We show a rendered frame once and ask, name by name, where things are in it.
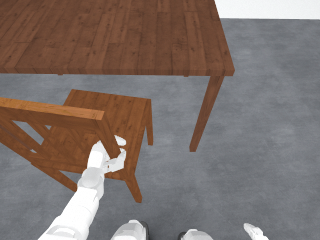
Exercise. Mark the robot left hand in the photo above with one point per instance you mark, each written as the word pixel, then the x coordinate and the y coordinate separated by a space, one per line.
pixel 99 157

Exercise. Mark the table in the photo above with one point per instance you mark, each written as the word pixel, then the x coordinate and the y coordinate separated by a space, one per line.
pixel 117 37

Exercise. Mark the left robot forearm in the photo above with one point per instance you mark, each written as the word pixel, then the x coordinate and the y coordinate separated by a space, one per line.
pixel 76 218

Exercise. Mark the left robot shin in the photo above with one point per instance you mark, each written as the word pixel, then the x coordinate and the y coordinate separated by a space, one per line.
pixel 134 221

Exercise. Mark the chair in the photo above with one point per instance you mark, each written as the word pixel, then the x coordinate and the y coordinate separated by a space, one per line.
pixel 85 118

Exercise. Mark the left robot foot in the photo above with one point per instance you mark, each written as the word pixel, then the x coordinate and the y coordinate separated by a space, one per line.
pixel 144 224

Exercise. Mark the robot right hand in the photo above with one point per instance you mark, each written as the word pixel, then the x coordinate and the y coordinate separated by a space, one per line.
pixel 254 232

